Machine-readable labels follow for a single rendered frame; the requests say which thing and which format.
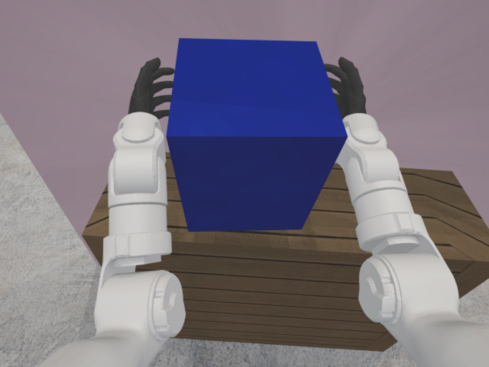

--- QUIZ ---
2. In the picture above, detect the robot right forearm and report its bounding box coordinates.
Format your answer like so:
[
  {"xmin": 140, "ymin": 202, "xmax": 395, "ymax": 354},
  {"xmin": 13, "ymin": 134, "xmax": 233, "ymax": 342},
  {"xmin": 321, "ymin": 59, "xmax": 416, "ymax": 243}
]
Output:
[{"xmin": 336, "ymin": 113, "xmax": 459, "ymax": 304}]

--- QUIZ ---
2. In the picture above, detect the carton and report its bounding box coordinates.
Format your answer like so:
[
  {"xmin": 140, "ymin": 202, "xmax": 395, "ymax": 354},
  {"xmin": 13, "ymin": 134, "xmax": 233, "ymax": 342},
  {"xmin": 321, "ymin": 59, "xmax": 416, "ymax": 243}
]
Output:
[{"xmin": 166, "ymin": 38, "xmax": 348, "ymax": 232}]

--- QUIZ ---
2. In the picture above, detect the robot left forearm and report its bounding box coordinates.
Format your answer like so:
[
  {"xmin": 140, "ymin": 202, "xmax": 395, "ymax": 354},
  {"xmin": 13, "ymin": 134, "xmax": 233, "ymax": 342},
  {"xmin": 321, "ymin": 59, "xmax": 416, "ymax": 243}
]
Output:
[{"xmin": 95, "ymin": 112, "xmax": 172, "ymax": 325}]

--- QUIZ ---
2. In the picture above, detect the right robot hand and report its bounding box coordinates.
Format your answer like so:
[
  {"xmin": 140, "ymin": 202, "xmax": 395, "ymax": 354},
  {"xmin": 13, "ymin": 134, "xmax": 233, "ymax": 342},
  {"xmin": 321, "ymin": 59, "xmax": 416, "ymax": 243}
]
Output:
[{"xmin": 324, "ymin": 57, "xmax": 367, "ymax": 119}]

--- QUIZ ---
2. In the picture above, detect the robot right upper arm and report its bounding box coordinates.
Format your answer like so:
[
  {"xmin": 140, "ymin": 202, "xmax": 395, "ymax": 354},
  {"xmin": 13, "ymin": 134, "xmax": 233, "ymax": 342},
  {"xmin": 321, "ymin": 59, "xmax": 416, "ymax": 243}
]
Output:
[{"xmin": 358, "ymin": 253, "xmax": 489, "ymax": 367}]

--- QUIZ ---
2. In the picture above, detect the robot left upper arm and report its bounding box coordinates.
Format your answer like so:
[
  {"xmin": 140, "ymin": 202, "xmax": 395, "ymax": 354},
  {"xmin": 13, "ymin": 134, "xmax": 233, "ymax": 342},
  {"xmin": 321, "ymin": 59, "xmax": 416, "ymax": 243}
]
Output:
[{"xmin": 38, "ymin": 270, "xmax": 186, "ymax": 367}]

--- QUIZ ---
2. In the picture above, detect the pedestal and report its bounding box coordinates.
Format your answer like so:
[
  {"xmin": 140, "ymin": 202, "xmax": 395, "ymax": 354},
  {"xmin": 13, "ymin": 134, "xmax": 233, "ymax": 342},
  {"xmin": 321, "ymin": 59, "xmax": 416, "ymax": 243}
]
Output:
[{"xmin": 82, "ymin": 152, "xmax": 489, "ymax": 352}]

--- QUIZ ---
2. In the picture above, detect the left robot hand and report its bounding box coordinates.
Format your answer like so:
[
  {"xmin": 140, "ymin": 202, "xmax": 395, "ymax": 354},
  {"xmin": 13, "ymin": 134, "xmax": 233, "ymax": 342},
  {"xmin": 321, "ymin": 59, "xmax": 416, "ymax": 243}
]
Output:
[{"xmin": 128, "ymin": 57, "xmax": 175, "ymax": 119}]

